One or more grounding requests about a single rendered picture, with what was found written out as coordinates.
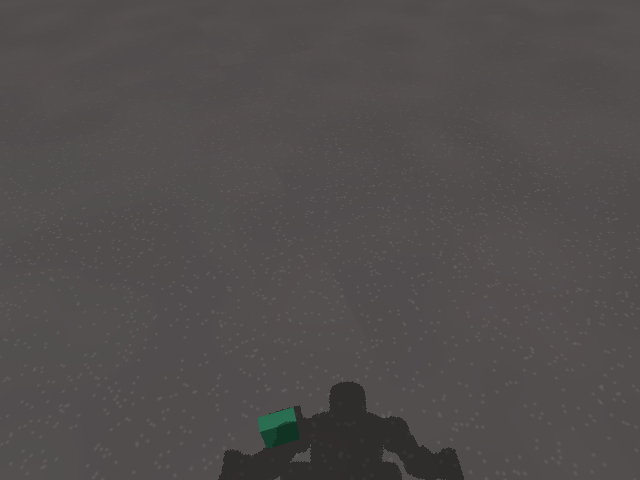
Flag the carton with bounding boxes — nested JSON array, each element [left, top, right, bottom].
[[258, 408, 300, 449]]

